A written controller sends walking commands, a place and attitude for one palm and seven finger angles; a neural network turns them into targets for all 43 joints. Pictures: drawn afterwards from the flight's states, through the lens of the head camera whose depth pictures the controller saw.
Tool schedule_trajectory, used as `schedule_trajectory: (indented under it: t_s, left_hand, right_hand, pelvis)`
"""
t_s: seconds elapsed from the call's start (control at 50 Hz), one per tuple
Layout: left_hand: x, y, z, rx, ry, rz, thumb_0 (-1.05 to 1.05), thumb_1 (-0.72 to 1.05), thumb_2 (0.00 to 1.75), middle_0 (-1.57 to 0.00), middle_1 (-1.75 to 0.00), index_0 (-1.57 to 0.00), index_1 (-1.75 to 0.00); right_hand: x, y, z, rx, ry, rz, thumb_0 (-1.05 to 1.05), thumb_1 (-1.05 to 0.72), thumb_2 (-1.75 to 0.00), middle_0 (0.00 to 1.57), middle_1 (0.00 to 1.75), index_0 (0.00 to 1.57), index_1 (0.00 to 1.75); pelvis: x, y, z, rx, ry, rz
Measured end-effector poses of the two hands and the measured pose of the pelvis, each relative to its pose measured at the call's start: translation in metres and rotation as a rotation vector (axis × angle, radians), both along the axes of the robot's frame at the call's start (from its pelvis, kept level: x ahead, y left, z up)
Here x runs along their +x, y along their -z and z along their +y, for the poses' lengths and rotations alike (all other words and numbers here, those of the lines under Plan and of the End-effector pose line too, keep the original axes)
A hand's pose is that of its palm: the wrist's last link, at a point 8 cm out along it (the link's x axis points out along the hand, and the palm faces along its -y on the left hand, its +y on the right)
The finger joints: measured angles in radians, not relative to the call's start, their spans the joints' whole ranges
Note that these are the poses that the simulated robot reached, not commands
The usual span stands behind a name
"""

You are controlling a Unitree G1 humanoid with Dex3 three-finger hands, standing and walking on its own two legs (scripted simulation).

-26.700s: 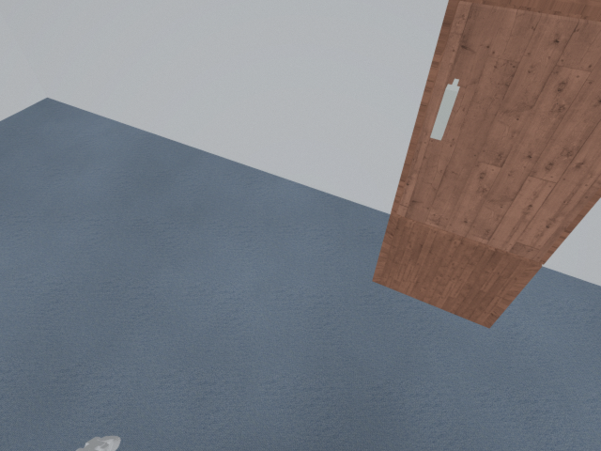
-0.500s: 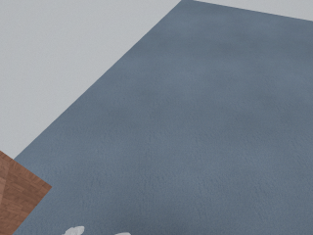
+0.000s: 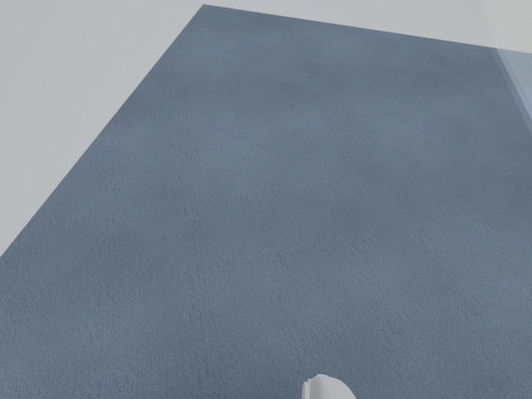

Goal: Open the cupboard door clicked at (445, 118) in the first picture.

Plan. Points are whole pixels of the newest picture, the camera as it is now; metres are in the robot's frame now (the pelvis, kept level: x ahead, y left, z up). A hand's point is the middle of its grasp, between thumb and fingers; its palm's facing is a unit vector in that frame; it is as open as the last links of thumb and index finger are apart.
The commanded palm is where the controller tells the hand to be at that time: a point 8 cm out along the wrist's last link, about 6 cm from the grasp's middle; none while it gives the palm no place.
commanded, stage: walk to a spot facing it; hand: left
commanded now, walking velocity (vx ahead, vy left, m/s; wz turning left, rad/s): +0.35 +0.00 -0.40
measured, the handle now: out of the picture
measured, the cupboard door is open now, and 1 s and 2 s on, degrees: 43 43 43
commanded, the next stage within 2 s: turn to face it in 0.58 s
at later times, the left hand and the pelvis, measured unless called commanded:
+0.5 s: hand (220, 300) +0.31 +0.11 -0.16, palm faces -0.09 -0.97 -0.21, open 7.1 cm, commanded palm none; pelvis +0.23 -0.08 +0.00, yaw -7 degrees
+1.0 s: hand (242, 217) +0.52 +0.09 -0.17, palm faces -0.01 -0.97 -0.23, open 7.2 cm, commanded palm none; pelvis +0.42 -0.10 -0.01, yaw -2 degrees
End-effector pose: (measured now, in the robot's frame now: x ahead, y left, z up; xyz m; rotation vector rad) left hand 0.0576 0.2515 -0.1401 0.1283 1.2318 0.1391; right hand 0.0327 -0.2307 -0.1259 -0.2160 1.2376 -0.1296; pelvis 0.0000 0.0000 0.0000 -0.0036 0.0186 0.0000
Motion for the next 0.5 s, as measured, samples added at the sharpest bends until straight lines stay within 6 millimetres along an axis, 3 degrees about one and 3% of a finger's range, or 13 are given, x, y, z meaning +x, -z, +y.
schedule_trajectory:
  t_s: [0.14,0.2,0.24,0.28,0.32,0.38,0.5]
  left_hand:
    - [0.158,-0.017,-0.036,0.027,0.193,-0.135,0.0,0.91,0.9,-0.2,-0.3,-0.2,-0.3]
    - [0.22,-0.015,-0.063,0.04,0.256,-0.194,0.0,0.91,0.9,-0.2,-0.3,-0.2,-0.3]
    - [0.249,-0.01,-0.079,0.048,0.264,-0.247,0.0,0.91,0.9,-0.2,-0.3,-0.2,-0.3]
    - [0.26,-0.01,-0.091,0.044,0.253,-0.246,0.0,0.91,0.9,-0.2,-0.3,-0.2,-0.3]
    - [0.259,-0.01,-0.099,0.036,0.24,-0.201,0.0,0.91,0.9,-0.2,-0.3,-0.2,-0.3]
    - [0.249,-0.008,-0.109,0.018,0.213,-0.105,0.0,0.91,0.9,-0.2,-0.3,-0.2,-0.3]
    - [0.249,-0.006,-0.092,0.042,0.129,-0.006,-0.03,0.96,0.9,-0.2,-0.3,-0.21,-0.3]
  right_hand:
    - [-0.051,0.013,-0.004,0.059,0.198,0.239,0.01,-0.91,-0.9,0.2,0.3,0.2,0.3]
    - [-0.06,0.023,-0.011,0.086,0.257,0.338,0.01,-0.91,-0.9,0.2,0.3,0.2,0.3]
    - [-0.055,0.032,-0.02,0.104,0.281,0.392,0.01,-0.91,-0.9,0.2,0.3,0.2,0.3]
    - [-0.034,0.033,-0.031,0.102,0.295,0.396,0.01,-0.91,-0.9,0.2,0.3,0.2,0.3]
    - [0.002,0.03,-0.043,0.088,0.296,0.346,0.01,-0.91,-0.9,0.2,0.3,0.2,0.3]
    - [0.069,0.022,-0.061,0.068,0.282,0.225,0.02,-0.91,-0.9,0.2,0.3,0.2,0.3]
    - [0.204,0.011,-0.08,0.056,0.198,0.023,0.01,-0.91,-0.9,0.2,0.3,0.19,0.3]
  pelvis:
    - [0.063,0.004,-0.016,0.016,0.077,0.003]
    - [0.097,0.016,-0.034,0.022,0.097,-0.001]
    - [0.116,0.026,-0.047,0.032,0.102,-0.008]
    - [0.132,0.023,-0.054,0.025,0.106,-0.022]
    - [0.148,0.016,-0.06,0.021,0.113,-0.026]
    - [0.175,0.005,-0.068,0.019,0.122,-0.018]
    - [0.231,-0.001,-0.077,0.002,0.125,-0.007]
